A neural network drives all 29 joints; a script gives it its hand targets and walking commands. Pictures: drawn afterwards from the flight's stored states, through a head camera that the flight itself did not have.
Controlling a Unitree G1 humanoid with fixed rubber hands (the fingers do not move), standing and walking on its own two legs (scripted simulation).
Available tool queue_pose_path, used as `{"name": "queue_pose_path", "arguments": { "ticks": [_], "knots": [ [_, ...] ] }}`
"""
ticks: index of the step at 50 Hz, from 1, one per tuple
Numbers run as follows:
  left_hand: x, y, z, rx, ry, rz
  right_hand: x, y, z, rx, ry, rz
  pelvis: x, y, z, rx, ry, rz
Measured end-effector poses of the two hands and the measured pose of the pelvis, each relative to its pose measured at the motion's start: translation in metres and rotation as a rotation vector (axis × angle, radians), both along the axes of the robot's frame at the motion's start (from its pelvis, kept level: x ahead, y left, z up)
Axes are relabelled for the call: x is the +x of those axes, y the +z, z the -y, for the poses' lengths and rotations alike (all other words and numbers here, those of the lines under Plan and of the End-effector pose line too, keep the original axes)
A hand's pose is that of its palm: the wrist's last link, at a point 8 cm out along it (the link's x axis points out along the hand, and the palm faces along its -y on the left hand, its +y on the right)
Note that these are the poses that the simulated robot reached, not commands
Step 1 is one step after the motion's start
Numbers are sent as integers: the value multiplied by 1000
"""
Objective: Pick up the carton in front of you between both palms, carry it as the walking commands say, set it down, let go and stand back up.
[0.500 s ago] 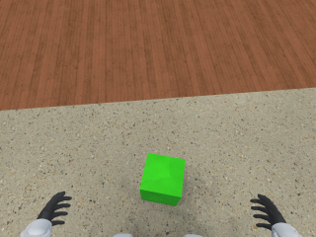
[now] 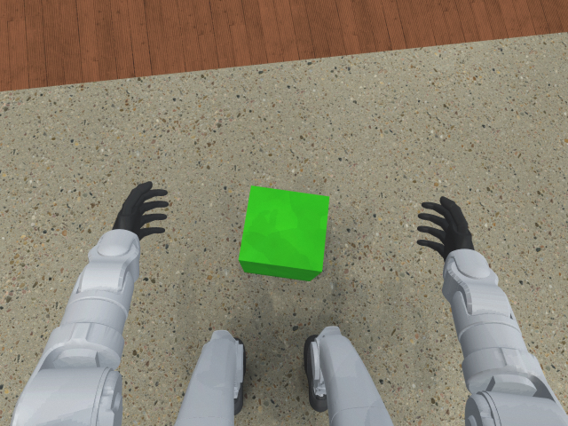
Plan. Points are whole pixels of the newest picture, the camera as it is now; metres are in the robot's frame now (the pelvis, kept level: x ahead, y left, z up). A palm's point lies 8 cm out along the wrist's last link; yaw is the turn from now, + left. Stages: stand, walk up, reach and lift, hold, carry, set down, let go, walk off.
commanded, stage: reach and lift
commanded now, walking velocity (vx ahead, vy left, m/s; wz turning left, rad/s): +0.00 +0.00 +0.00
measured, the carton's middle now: (283, 237) +0.47 -0.04 -0.57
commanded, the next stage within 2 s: none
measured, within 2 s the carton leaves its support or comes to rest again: neither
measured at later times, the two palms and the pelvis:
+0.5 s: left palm (186, 161) +0.52 +0.15 -0.16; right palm (397, 189) +0.46 -0.22 -0.16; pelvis -0.03 +0.01 -0.05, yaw -1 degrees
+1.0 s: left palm (208, 213) +0.50 +0.15 -0.40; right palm (366, 231) +0.44 -0.23 -0.39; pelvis -0.05 +0.00 -0.25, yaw -2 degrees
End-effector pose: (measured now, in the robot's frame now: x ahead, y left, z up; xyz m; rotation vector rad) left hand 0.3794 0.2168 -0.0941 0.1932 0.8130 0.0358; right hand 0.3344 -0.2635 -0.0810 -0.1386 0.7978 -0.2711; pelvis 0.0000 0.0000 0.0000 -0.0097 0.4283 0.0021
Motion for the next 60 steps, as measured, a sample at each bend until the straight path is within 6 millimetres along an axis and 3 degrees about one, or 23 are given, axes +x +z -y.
{"name": "queue_pose_path", "arguments": {
  "ticks": [12,18,23,29,35,42,49,60],
  "knots": [
    [82,-22,39,-67,-33,82,68,-28,-22,64,-45,103,-40,-32,-7,-1,-3,-164],
    [123,-35,56,-99,-40,131,104,-43,-33,85,-58,154,-42,-44,-8,-4,-2,-251],
    [142,-54,63,-108,-40,155,122,-63,-41,88,-50,176,-33,-48,-8,-5,-4,-332],
    [140,-98,65,-105,-31,145,120,-106,-46,94,-50,154,-18,-65,-6,-9,-6,-430],
    [123,-167,64,-99,-17,109,107,-170,-43,100,-63,115,-15,-109,-4,-17,-8,-500],
    [115,-248,62,-86,-13,117,103,-247,-34,88,-63,115,-30,-178,-3,-17,-16,-493],
    [120,-302,64,-96,-8,139,105,-304,-32,87,-69,128,-52,-239,-4,-17,-21,-424],
    [118,-377,71,-99,-9,89,104,-385,-46,108,-53,60,-70,-294,-4,-19,-28,-325]
  ]
}}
